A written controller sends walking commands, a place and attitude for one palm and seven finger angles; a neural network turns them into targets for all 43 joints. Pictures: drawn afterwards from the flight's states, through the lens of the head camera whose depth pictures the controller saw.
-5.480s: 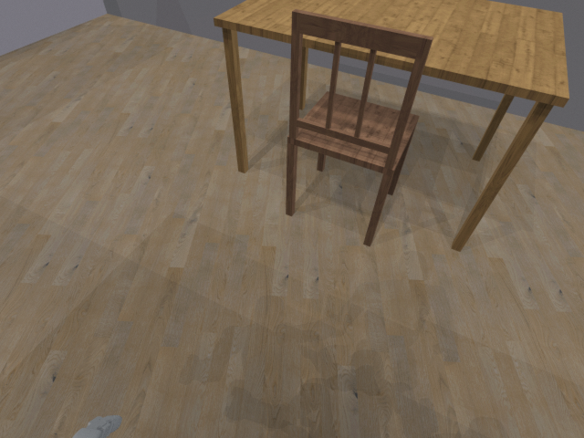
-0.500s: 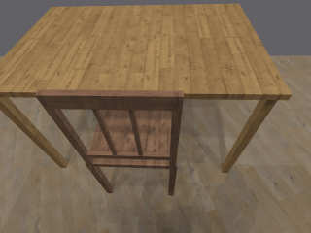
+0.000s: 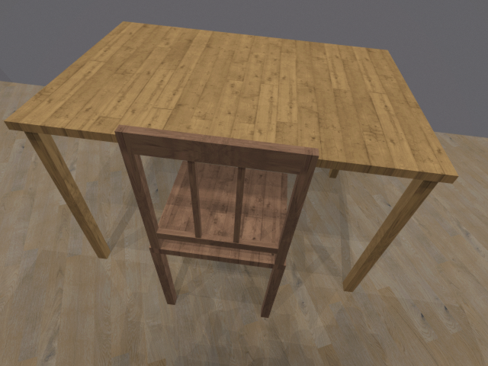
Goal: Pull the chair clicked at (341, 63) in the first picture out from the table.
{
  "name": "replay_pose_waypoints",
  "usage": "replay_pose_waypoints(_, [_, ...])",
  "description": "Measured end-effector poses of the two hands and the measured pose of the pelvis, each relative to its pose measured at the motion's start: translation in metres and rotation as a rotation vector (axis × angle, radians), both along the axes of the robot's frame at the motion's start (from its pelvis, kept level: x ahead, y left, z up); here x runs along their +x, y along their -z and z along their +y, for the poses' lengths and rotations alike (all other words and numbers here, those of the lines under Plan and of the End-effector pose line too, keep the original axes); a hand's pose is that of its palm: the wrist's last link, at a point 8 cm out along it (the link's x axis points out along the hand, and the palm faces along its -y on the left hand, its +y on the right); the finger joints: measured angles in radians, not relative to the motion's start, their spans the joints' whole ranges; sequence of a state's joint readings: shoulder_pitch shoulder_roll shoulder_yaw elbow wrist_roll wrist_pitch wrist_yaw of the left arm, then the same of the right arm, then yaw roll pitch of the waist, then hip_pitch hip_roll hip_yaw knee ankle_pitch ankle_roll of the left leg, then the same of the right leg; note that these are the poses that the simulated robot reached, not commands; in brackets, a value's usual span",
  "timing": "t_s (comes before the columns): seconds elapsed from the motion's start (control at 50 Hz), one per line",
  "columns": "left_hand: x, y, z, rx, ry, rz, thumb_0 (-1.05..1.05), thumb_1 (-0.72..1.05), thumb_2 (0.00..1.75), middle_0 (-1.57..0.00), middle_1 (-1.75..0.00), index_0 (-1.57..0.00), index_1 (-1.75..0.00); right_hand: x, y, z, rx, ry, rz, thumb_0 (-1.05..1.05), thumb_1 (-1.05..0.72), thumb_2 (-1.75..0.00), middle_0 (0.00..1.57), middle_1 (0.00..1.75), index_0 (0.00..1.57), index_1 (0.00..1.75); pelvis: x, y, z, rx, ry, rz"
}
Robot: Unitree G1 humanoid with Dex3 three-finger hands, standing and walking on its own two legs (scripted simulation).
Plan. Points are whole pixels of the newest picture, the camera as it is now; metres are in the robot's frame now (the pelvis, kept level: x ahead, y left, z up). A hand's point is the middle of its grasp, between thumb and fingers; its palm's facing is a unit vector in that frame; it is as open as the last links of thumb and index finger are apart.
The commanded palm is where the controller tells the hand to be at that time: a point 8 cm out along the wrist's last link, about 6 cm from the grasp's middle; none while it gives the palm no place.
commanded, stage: come to a stop and stand still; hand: left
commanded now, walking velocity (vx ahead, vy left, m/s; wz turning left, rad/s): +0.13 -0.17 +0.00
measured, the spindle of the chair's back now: (195, 202) +0.50 +0.15 -0.10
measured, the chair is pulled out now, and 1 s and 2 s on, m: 0.00 0.00 0.00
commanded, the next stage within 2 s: look again from close up in 0.12 s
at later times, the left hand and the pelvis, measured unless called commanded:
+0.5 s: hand out of the picture +0.04 +0.14 -0.17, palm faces +0.01 -0.97 -0.25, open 7.3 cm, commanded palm none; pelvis +0.02 -0.04 -0.01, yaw +0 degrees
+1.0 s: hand out of the picture +0.02 +0.19 -0.18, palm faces +0.02 -0.98 -0.20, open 7.4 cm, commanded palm none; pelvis +0.00 +0.01 +0.00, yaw +0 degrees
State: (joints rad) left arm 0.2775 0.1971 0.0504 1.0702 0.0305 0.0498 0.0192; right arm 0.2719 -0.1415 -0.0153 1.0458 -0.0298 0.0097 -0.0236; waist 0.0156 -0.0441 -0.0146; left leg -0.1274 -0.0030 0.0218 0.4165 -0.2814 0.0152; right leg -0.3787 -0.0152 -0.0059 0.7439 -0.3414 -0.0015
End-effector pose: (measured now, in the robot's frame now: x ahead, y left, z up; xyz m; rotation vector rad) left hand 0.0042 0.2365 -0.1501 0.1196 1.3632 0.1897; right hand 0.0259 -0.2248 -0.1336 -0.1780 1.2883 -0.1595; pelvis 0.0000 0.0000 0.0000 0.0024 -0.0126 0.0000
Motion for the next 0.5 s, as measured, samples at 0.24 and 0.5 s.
replay_pose_waypoints(0.24, [-0.006, -0.001, -0.025, -0.011, 0.058, 0.083, 0.01, 0.91, 0.90, -0.20, -0.30, -0.20, -0.30, -0.058, 0.018, 0.009, 0.064, 0.085, 0.169, 0.01, -0.91, -0.90, 0.20, 0.30, 0.20, 0.30, 0.007, 0.005, -0.011, 0.040, 0.025, 0.022])
replay_pose_waypoints(0.5, [0.027, -0.011, -0.047, 0.057, 0.061, -0.016, 0.02, 0.93, 0.90, -0.20, -0.30, -0.20, -0.30, -0.005, 0.029, -0.029, 0.068, 0.066, 0.101, 0.01, -0.92, -0.90, 0.20, 0.30, 0.20, 0.30, 0.019, 0.007, -0.036, 0.002, 0.004, 0.022])
